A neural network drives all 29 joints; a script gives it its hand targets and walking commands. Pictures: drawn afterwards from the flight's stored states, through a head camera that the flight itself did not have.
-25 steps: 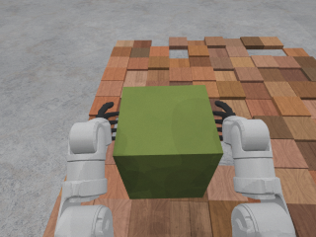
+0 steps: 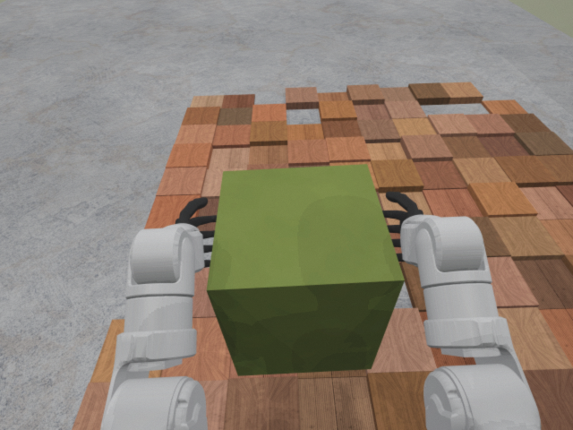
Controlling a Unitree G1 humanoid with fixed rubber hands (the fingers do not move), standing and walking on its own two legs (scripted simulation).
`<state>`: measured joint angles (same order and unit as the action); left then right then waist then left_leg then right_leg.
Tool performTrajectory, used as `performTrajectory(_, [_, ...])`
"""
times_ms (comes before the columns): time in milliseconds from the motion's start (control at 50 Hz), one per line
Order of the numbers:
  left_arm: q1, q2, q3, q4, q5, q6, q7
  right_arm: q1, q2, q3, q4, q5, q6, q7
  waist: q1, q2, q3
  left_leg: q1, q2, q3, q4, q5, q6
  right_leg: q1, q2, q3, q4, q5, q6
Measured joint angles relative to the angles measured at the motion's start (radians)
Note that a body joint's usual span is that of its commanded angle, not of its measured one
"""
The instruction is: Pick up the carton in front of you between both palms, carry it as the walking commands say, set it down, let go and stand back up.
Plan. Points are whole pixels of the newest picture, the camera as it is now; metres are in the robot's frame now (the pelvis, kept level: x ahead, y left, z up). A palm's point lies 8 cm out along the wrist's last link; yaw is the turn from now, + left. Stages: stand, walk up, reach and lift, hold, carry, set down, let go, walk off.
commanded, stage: carry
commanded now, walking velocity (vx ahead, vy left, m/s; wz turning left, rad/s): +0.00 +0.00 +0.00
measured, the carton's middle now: (300, 274) +0.36 -0.01 +0.04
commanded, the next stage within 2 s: none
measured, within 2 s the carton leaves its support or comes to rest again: neither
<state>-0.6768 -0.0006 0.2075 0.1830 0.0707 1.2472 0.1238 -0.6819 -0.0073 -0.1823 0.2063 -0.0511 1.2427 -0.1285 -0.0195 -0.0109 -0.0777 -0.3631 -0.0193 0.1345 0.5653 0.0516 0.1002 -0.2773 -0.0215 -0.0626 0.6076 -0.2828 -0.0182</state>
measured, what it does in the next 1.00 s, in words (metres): shifts its weight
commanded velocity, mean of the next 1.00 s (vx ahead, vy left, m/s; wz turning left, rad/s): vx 0.00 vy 0.00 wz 0.00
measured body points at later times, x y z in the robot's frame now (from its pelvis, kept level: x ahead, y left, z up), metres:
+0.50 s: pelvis -0.03 -0.01 +0.00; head -0.05 -0.01 +0.45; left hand +0.33 +0.14 +0.12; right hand +0.32 -0.17 +0.12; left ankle +0.01 +0.08 -0.73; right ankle -0.05 -0.10 -0.73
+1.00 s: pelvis -0.07 -0.02 +0.00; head -0.08 -0.03 +0.45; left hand +0.29 +0.12 +0.12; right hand +0.29 -0.18 +0.11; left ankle +0.01 +0.08 -0.73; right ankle -0.05 -0.10 -0.73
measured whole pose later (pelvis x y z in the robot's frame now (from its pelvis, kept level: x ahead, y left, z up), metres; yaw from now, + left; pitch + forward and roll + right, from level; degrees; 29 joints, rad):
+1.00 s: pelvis -0.07 -0.02 +0.00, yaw -1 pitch +1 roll +1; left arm -0.70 0.01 0.21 0.23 0.07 1.25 0.12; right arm -0.70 -0.01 -0.18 0.24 -0.06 1.26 -0.13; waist -0.01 -0.02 -0.06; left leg -0.39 0.01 0.15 0.50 0.00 0.06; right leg -0.33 -0.03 -0.12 0.58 -0.28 -0.06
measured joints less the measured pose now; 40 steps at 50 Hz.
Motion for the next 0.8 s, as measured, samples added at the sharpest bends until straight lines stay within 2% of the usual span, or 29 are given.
performTrajectory(460, [-0.012,0.012,-0.008,0.062,-0.007,0.001,-0.003,-0.006,-0.001,-0.002,0.044,-0.008,0.011,0.001,0.013,0.001,-0.009,0.008,0.019,0.008,-0.040,0.055,-0.010,-0.003,0.004,-0.029,-0.015,0.034,-0.020])
performTrajectory(800, [-0.017,0.014,-0.007,0.069,-0.005,0.004,-0.004,-0.011,-0.002,0.001,0.051,-0.010,0.013,0.001,0.010,-0.006,0.003,-0.021,0.025,0.019,-0.048,0.059,-0.018,-0.024,-0.003,-0.046,-0.030,-0.018,-0.028])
